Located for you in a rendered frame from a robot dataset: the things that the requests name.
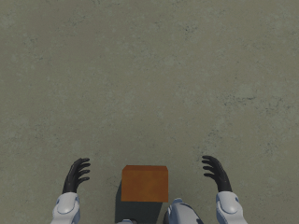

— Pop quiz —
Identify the right robot forearm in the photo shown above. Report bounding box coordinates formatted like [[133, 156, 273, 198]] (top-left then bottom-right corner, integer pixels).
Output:
[[216, 191, 248, 224]]

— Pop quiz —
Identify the left robot hand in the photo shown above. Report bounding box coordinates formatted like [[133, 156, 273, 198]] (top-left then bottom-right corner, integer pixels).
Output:
[[62, 158, 91, 194]]

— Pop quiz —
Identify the left robot forearm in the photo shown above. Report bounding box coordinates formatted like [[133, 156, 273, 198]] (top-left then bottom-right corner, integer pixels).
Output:
[[50, 192, 80, 224]]

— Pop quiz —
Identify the robot right thigh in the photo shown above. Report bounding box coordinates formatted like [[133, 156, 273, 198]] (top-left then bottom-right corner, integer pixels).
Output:
[[167, 203, 204, 224]]

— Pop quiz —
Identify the robot right shin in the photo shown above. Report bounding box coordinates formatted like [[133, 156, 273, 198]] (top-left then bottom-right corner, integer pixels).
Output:
[[171, 198, 183, 205]]

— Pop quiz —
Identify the carton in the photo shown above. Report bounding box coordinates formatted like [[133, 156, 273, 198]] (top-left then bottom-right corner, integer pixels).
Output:
[[121, 165, 169, 203]]

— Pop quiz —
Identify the right robot hand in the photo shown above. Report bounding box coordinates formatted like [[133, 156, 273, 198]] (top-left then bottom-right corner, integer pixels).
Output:
[[202, 155, 233, 192]]

